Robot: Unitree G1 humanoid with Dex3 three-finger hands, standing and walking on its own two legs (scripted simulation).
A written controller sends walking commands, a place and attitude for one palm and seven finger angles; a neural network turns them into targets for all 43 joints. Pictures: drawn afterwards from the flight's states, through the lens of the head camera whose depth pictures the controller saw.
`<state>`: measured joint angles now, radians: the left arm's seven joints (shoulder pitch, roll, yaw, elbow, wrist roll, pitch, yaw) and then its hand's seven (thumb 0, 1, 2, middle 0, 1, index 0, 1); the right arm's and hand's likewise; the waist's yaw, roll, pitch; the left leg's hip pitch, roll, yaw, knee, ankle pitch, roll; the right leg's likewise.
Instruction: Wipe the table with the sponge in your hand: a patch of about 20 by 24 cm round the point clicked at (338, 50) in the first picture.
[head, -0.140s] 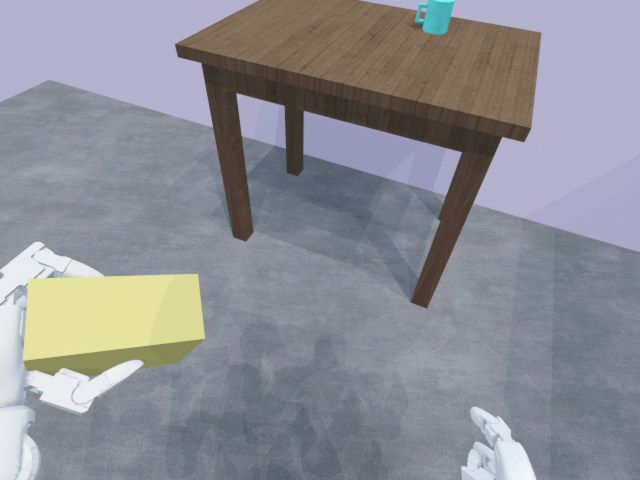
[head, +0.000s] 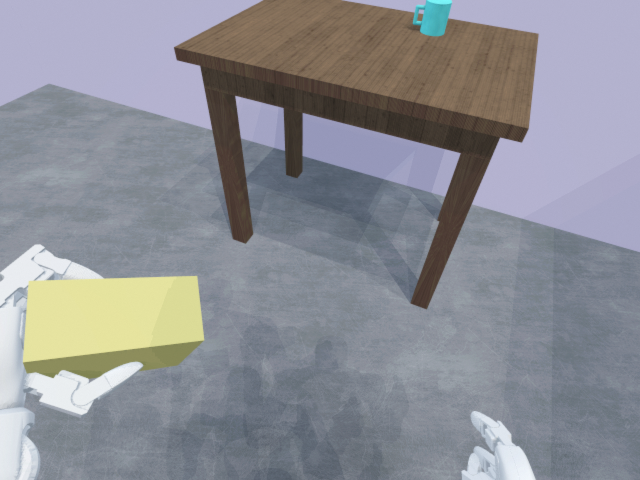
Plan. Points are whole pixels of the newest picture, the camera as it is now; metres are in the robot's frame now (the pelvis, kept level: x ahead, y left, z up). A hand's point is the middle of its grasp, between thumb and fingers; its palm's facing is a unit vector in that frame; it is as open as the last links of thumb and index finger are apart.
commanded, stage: stand and wait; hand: left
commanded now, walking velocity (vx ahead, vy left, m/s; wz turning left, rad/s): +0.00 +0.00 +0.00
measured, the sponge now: (142, 328) +0.23 +0.20 +0.14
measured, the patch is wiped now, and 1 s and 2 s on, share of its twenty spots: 0.00 0.00 0.00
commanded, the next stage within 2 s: look at it before walking up in 0.12 s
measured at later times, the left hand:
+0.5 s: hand (71, 343) +0.20 +0.24 +0.15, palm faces +0.40 -0.83 -0.38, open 10.5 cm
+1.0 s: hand out of the picture +0.13 +0.27 +0.16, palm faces +0.57 -0.70 -0.43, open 10.5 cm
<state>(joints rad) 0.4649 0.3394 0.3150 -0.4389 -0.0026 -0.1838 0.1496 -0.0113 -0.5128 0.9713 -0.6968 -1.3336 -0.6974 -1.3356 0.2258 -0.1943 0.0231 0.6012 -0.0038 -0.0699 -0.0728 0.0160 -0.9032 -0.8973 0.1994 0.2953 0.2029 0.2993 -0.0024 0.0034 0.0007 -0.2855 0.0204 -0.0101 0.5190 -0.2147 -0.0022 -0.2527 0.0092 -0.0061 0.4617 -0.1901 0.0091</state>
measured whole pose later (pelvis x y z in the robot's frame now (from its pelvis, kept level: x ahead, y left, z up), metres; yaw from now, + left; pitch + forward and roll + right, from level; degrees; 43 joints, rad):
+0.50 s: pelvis -0.01 +0.00 +0.00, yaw +2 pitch -1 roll -1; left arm 0.45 0.34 0.31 -0.44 0.00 -0.18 0.15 -0.01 -0.51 0.97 -0.70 -1.34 -0.70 -1.34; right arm 0.24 -0.20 0.01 0.60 0.00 -0.07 -0.07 0.02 -0.90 -0.90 0.20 0.30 0.20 0.30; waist -0.02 0.01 0.01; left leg -0.32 0.01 -0.04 0.54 -0.20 0.00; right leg -0.27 0.00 -0.03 0.48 -0.18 0.01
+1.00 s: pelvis -0.01 -0.01 +0.00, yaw +17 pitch +1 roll +0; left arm 0.52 0.36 0.32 -0.50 -0.01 -0.19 0.12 -0.01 -0.51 0.98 -0.70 -1.34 -0.70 -1.34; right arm 0.25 -0.19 0.00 0.66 -0.01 -0.05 -0.04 0.02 -0.90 -0.90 0.20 0.30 0.20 0.30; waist -0.02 0.00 -0.02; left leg -0.59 0.01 0.01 1.11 -0.35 -0.03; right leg -0.18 -0.05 -0.15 0.52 -0.35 -0.02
